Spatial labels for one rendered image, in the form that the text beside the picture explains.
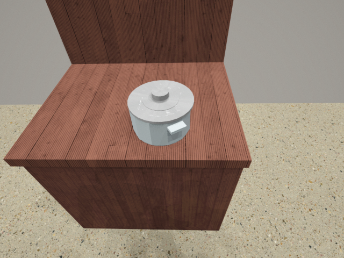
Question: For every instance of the knob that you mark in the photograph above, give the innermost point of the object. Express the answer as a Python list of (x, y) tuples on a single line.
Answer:
[(160, 93)]

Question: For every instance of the pot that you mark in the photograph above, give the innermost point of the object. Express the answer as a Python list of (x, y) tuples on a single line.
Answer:
[(161, 134)]

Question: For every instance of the lid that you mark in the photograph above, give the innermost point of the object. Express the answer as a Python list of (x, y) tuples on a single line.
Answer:
[(142, 106)]

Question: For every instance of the table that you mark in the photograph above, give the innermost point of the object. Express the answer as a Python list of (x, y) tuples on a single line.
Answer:
[(81, 145)]

